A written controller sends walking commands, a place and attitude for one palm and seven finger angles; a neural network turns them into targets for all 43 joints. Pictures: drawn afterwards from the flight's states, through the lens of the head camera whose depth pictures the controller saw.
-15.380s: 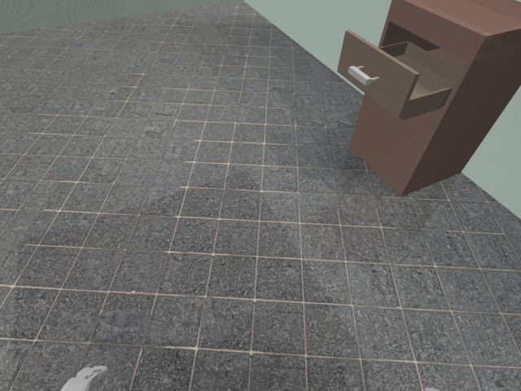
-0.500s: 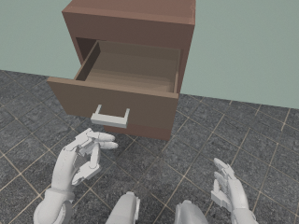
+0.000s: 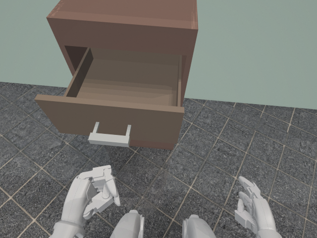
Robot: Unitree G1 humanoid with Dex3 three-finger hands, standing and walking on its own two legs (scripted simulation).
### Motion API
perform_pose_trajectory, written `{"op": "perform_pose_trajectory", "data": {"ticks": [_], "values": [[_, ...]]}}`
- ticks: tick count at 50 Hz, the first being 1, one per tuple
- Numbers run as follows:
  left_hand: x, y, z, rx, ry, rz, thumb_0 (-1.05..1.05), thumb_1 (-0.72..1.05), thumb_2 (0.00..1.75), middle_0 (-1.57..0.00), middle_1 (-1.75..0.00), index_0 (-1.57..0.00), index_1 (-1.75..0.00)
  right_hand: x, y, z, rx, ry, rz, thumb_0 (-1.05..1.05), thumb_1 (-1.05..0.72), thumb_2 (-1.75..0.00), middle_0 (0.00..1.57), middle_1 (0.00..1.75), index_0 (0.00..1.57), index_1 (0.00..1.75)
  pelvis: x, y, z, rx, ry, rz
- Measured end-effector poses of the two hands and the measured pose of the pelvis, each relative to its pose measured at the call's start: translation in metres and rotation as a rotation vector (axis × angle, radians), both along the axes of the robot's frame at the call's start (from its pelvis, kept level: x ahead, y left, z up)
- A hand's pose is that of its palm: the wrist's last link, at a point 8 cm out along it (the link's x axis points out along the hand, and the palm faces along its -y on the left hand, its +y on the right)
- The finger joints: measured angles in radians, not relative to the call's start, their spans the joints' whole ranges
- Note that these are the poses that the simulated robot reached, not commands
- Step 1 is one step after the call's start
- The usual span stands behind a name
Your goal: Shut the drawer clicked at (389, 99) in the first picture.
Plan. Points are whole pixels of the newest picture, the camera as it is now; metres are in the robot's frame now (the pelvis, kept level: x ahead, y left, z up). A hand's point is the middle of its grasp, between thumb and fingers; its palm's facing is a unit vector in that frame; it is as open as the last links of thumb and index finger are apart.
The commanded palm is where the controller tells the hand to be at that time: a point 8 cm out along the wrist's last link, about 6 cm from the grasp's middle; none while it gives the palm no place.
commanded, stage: raise the hand and make a fist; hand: left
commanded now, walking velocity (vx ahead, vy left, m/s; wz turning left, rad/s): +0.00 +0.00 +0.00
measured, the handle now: (111, 133) +0.40 +0.17 -0.04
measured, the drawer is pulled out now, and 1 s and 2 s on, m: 0.24 0.24 0.24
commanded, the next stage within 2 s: bring the fist close to the handle in 0.76 s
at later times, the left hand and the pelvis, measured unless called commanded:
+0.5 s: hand (101, 192) +0.21 +0.13 +0.08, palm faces -0.01 -1.00 -0.05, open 3.3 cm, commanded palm +0.18 +0.18 +0.07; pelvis +0.01 -0.02 +0.01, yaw +1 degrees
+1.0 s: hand (107, 194) +0.21 +0.12 +0.05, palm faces -0.06 -1.00 -0.05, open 3.3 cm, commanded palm +0.19 +0.19 +0.05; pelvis +0.01 -0.03 +0.00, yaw +0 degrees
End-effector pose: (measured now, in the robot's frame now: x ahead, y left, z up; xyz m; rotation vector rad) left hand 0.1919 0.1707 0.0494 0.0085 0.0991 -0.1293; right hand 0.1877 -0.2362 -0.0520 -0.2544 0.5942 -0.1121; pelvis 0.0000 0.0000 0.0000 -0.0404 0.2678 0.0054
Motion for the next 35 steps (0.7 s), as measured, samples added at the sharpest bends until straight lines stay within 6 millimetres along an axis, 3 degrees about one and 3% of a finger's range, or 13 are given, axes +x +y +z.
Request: {"op": "perform_pose_trajectory", "data": {"ticks": [7, 12, 16, 24, 30, 35], "values": [[-0.002, 0.024, 0.028, 0.036, -0.081, 0.177, 0.02, 0.9, 0.9, -1.31, -1.49, -1.31, -1.49, 0.026, 0.022, 0.011, 0.064, -0.03, 0.063, 0.01, -0.91, -0.9, 0.2, 0.3, 0.2, 0.3, 0.01, -0.005, 0.008, 0.002, -0.007, 0.005], [-0.009, 0.012, 0.017, 0.023, -0.019, 0.093, 0.01, 0.9, 0.9, -1.36, -1.55, -1.36, -1.55, 0.032, 0.025, 0.008, 0.071, -0.016, 0.091, 0.01, -0.91, -0.9, 0.2, 0.3, 0.2, 0.3, 0.013, -0.008, 0.007, -0.001, -0.005, 0.014], [-0.011, 0.005, 0.011, 0.025, 0.018, 0.041, 0.01, 0.9, 0.9, -1.38, -1.58, -1.39, -1.58, 0.029, 0.018, 0.005, 0.059, 0.0, 0.07, 0.01, -0.9, -0.9, 0.2, 0.3, 0.2, 0.3, 0.014, -0.011, 0.006, -0.001, -0.004, 0.014], [-0.005, 0.015, 0.03, 0.045, -0.074, 0.128, 0.02, 0.9, 0.9, -1.4, -1.59, -1.4, -1.59, 0.012, -0.001, -0.003, 0.051, 0.045, 0.018, 0.01, -0.91, -0.9, 0.2, 0.3, 0.2, 0.3, 0.015, -0.016, 0.006, 0.002, -0.005, 0.012], [-0.008, -0.001, 0.019, 0.041, 0.001, 0.051, 0.01, 0.9, 0.9, -1.4, -1.59, -1.4, -1.6, 0.001, -0.014, -0.004, 0.052, 0.057, -0.025, 0.01, -0.91, -0.9, 0.2, 0.3, 0.2, 0.3, 0.014, -0.02, 0.007, 0.011, -0.009, 0.005], [-0.01, 0.005, 0.02, 0.064, -0.011, 0.088, 0.02, 0.9, 0.9, -1.4, -1.59, -1.4, -1.6, -0.002, -0.02, -0.003, 0.045, 0.052, -0.041, 0.01, -0.91, -0.9, 0.2, 0.3, 0.2, 0.3, 0.013, -0.024, 0.007, 0.015, -0.011, 0.001]]}}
